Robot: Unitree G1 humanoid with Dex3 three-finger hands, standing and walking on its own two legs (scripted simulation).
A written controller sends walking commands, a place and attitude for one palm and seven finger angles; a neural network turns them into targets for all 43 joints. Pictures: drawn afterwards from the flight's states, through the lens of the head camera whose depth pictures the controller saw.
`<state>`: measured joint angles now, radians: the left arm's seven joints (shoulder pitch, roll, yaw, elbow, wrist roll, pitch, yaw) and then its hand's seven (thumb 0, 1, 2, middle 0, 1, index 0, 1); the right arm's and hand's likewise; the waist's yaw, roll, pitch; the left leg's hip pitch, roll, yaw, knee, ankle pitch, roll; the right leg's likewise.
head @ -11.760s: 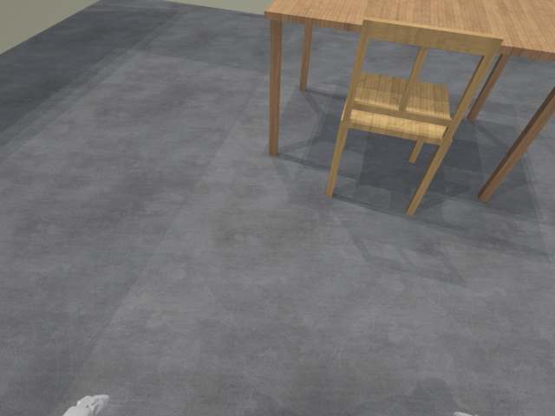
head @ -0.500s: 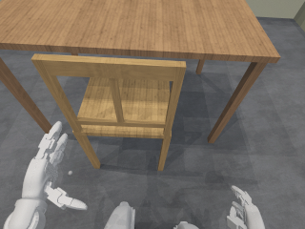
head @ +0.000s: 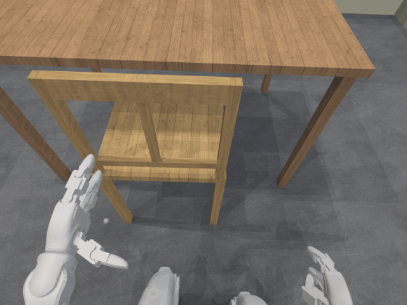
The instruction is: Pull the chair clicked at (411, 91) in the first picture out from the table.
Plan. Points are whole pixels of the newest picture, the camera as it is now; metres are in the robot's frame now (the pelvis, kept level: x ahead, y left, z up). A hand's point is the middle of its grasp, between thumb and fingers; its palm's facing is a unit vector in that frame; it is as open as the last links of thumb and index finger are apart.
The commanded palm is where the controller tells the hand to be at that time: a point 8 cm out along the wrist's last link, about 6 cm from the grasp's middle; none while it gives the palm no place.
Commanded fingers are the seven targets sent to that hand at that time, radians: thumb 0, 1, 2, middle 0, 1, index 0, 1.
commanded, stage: aim the fingers beside a spindle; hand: left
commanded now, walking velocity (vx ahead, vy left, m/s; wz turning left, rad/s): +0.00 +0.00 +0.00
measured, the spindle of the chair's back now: (150, 133) +0.51 +0.16 -0.03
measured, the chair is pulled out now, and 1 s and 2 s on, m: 0.00 0.00 0.00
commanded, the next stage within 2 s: push the fingers through the gap in 1.70 s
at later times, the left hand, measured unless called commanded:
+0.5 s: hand (129, 203) +0.30 +0.16 +0.02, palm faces -0.02 -1.00 -0.03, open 16.9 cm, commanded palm +0.29 +0.21 +0.02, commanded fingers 0.00 -0.50 0.30 -0.06 -0.08 -0.06 -0.08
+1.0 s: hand (146, 187) +0.35 +0.14 +0.00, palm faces -0.02 -1.00 -0.03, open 16.9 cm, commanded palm +0.33 +0.18 +0.00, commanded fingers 0.00 -0.50 0.30 -0.06 -0.08 -0.06 -0.08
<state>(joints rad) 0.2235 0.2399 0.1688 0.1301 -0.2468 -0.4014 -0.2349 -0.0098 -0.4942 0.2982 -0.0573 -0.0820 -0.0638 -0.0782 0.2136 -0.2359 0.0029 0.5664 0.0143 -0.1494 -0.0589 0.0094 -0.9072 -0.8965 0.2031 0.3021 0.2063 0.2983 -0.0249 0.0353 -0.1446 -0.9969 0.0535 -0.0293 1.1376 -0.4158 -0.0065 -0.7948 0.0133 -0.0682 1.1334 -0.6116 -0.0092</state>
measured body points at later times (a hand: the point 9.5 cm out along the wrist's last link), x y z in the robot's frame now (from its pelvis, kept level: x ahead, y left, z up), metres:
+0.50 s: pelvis +0.00 +0.00 -0.01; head +0.08 +0.01 +0.43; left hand +0.30 +0.21 +0.02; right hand +0.15 -0.24 -0.11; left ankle +0.07 +0.12 -0.65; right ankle -0.03 -0.12 -0.65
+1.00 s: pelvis -0.01 +0.01 -0.03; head +0.09 +0.02 +0.41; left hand +0.34 +0.19 +0.00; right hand +0.12 -0.25 -0.14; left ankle +0.07 +0.12 -0.65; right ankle -0.03 -0.12 -0.65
